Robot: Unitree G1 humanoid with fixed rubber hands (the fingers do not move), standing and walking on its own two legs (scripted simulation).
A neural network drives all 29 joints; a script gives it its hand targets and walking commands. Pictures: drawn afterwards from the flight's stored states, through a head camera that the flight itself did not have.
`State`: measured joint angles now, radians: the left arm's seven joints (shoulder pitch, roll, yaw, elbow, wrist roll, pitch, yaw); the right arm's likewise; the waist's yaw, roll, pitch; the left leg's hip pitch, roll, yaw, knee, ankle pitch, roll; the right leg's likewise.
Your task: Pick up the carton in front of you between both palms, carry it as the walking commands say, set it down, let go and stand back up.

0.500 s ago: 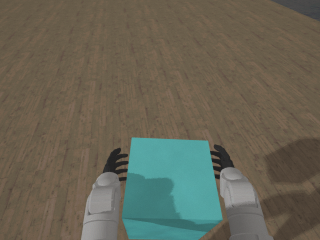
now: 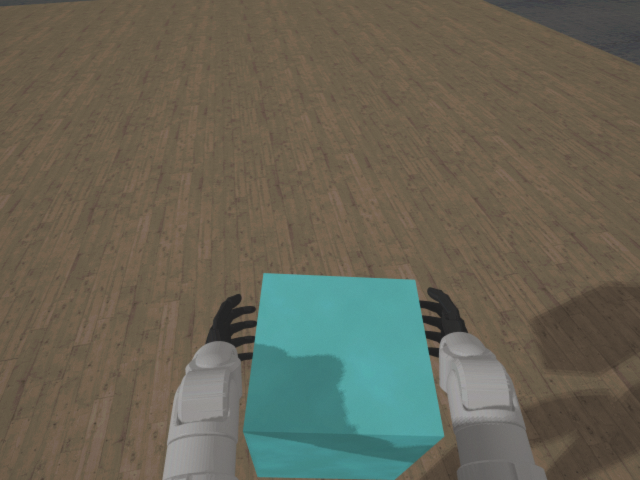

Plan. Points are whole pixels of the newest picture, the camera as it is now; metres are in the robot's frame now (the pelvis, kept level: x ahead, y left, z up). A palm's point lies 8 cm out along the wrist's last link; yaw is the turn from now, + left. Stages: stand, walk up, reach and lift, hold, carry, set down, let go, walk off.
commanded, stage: carry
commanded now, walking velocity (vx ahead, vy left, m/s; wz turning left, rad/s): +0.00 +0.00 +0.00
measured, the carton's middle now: (332, 382) +0.30 +0.01 -0.05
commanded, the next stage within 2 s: hold in 0.64 s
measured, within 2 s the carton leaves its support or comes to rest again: neither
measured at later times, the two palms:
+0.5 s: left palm (225, 363) +0.28 +0.14 +0.04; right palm (461, 354) +0.28 -0.15 +0.04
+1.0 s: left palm (257, 354) +0.29 +0.10 +0.05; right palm (511, 396) +0.22 -0.19 +0.05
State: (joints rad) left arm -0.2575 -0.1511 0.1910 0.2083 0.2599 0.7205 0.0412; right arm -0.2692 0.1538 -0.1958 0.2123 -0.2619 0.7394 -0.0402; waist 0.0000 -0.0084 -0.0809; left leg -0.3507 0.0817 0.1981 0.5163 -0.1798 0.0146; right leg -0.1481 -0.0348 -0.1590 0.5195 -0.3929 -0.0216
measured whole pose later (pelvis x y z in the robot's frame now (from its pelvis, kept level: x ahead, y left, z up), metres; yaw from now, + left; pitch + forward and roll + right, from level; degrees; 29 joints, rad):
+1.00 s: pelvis -0.03 +0.02 +0.01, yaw -11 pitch -7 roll +0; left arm -0.30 -0.16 0.22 0.27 0.32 0.70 0.02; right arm -0.29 0.16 -0.25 0.30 -0.27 0.68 -0.01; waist -0.01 -0.04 0.05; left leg -0.12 0.03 -0.02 0.35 -0.11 -0.03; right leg -0.01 0.03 0.04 0.39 -0.25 -0.02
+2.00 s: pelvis -0.08 +0.04 -0.17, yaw -13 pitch +42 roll -3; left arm -0.78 -0.04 0.43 0.56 0.31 0.29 -0.01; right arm -0.74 0.21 -0.49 0.51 -0.24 0.26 -0.11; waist 0.03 -0.06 -0.22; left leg -1.72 0.02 -0.06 1.32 -0.33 -0.02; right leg -1.60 0.07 0.02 1.40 -0.53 0.02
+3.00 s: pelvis -0.12 +0.06 -0.38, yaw -19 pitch +42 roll -5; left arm -1.28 0.31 0.25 0.91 0.07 0.23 0.02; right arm -1.22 0.03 -0.35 0.77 0.00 0.17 -0.26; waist 0.09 -0.10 0.17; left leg -2.37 0.03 -0.08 2.04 -0.41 0.00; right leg -2.22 0.17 0.02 2.12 -0.65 0.10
